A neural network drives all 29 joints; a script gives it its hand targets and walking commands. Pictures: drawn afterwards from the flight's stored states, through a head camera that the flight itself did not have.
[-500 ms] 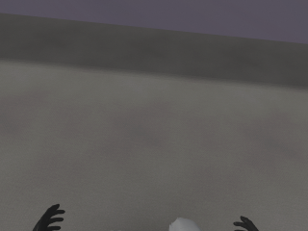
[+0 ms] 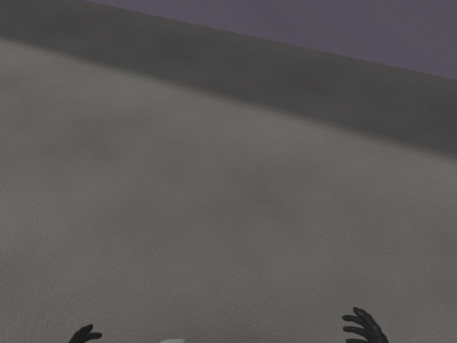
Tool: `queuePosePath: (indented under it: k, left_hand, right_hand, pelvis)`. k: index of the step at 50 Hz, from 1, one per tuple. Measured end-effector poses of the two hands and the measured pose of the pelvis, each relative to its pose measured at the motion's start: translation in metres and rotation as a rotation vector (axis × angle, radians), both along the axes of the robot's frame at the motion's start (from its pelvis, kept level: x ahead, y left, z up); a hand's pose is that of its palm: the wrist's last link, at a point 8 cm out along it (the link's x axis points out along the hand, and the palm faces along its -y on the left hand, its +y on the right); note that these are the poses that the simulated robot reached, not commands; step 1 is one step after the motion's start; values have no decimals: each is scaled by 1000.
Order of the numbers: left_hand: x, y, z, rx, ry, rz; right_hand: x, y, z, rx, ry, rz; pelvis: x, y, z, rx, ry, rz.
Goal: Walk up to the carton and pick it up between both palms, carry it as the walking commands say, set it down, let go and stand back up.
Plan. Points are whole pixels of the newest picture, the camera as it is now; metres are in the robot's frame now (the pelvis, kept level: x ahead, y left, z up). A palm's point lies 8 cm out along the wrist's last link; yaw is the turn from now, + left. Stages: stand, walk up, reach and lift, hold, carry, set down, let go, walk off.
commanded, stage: walk up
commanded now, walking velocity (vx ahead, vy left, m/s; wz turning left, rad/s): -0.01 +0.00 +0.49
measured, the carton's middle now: out of the picture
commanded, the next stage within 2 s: none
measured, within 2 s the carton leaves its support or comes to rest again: neither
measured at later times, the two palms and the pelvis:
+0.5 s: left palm out of the picture +0.07 +0.29 -0.10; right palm out of the picture +0.12 -0.26 -0.11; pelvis -0.01 +0.00 +0.00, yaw +13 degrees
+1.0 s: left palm out of the picture -0.13 +0.30 -0.14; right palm (307, 299) +0.21 -0.15 -0.11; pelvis -0.05 +0.02 -0.01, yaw +30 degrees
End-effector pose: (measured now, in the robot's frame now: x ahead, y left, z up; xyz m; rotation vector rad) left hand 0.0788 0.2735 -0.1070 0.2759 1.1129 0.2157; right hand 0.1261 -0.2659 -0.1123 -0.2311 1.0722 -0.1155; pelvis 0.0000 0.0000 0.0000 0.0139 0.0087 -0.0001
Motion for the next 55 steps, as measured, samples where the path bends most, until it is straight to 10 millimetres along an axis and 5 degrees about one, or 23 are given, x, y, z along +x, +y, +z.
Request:
queuePosePath:
  k: [4, 14, 27, 37, 47, 50, 55]
  left_hand:
    - [-26, 27, -21, -24, 33, 67]
    - [-29, 41, -16, -65, 3, 127]
    - [-10, 15, 11, 27, -102, 165]
    - [-76, 0, 22, 52, -49, 296]
    - [-178, 17, -15, -13, 27, 483]
    - [-209, 22, -29, -41, 63, 546]
    - [-232, 17, -30, -89, 84, 588]
  right_hand:
    - [25, 22, 10, -58, -71, 77]
    - [11, 33, 28, -120, -11, 96]
    - [1, -1, -10, -59, 99, 153]
    - [32, 21, -19, 2, 116, 311]
    - [86, 105, -1, -15, -40, 516]
    - [85, 118, 6, -60, -64, 556]
    - [67, 113, 20, -121, -25, 539]
  pelvis:
    - [-3, 18, -9, -12, -4, 40]
    - [-6, 29, 5, -48, -24, 128]
    - [-5, -5, -2, -10, 1, 244]
    - [-14, -17, 5, 23, 3, 374]
    - [-40, 8, -9, -7, 7, 501]
    - [-48, 15, -12, -13, -5, 527]
    - [-56, 20, -1, -31, -34, 562]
